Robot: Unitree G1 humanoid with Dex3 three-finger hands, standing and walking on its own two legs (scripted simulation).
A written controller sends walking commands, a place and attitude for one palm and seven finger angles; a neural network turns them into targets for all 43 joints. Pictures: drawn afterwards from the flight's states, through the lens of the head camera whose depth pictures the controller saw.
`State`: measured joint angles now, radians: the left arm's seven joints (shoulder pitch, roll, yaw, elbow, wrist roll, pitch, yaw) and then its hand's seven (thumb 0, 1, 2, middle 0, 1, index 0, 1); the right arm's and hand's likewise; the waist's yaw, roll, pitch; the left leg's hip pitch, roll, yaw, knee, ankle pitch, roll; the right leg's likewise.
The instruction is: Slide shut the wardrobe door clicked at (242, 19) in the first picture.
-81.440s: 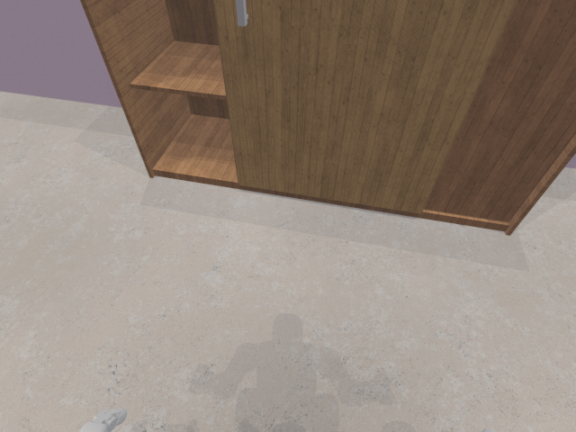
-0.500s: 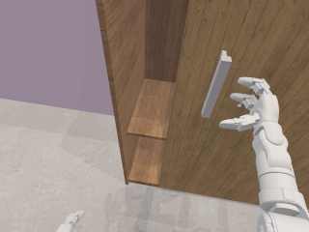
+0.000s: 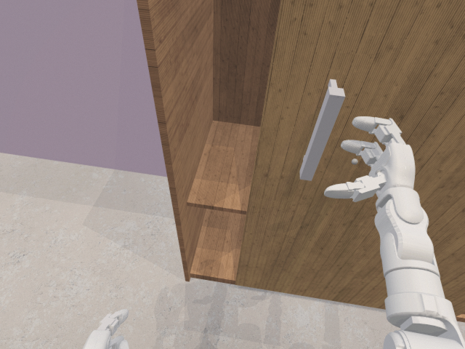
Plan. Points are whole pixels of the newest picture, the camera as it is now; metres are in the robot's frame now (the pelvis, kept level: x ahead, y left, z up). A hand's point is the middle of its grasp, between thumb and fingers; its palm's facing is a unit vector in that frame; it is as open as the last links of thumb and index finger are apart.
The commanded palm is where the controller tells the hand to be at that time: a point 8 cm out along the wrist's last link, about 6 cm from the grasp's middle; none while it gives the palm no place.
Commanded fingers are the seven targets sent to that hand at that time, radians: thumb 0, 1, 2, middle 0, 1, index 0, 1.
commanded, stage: move the hooked fingers beside the handle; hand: right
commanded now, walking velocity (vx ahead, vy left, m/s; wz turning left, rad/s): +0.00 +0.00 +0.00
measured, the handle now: (318, 133) +0.47 -0.12 +0.15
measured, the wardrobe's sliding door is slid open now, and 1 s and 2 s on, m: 0.20 0.20 0.20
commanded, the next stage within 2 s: feel for the door with the fingertips in 0.58 s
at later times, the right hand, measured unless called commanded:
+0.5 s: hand (347, 160) +0.40 -0.15 +0.15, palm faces +0.08 +1.00 +0.00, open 14.0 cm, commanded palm +0.37 -0.21 +0.15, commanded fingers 0.00 0.50 -0.30 0.30 1.20 0.30 1.20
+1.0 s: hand (338, 160) +0.40 -0.14 +0.15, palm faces +0.06 +1.00 +0.01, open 14.0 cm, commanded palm +0.37 -0.19 +0.15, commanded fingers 0.00 0.50 -0.30 0.30 1.20 0.30 1.20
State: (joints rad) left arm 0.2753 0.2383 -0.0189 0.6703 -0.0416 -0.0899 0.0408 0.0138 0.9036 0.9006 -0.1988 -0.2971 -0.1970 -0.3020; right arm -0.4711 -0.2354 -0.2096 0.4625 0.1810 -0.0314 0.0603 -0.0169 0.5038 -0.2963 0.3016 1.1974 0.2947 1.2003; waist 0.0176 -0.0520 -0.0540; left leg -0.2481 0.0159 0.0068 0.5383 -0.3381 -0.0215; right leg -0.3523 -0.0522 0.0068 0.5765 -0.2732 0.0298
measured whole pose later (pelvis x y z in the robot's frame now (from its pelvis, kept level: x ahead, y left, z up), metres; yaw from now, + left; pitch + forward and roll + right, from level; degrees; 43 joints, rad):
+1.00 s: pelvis -0.01 +0.00 +0.00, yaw +0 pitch +2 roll +1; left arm 0.25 0.23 -0.02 0.67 -0.04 -0.09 0.04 0.01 0.90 0.90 -0.20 -0.30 -0.20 -0.30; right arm -0.51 -0.20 -0.17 0.48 0.17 0.00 0.01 -0.02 0.50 -0.30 0.30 1.20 0.30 1.20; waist 0.03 -0.05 -0.05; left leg -0.25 0.01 0.01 0.54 -0.33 -0.02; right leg -0.35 -0.05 0.01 0.57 -0.26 0.03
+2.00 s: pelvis -0.01 +0.00 +0.00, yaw +1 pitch +4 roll +1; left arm 0.30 0.23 -0.01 0.67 -0.03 -0.06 0.02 0.01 0.90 0.90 -0.20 -0.30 -0.20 -0.30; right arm -0.58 -0.21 -0.21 0.59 0.15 -0.04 0.00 -0.02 0.50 -0.30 0.32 1.21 0.30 1.21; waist 0.04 -0.05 -0.06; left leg -0.28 0.01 0.00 0.55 -0.33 -0.02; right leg -0.38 -0.06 0.00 0.58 -0.27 0.03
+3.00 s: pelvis +0.00 +0.01 +0.00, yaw +0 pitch +4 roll +1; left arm 0.28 0.22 -0.01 0.68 -0.02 -0.07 0.02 0.01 0.90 0.90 -0.20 -0.30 -0.20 -0.30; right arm -0.62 -0.12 -0.12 0.56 0.12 -0.01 -0.12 -0.02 0.50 -0.30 0.30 1.20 0.29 1.20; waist 0.03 -0.05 -0.05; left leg -0.27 0.00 0.01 0.55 -0.34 -0.01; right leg -0.37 -0.06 0.01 0.57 -0.26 0.04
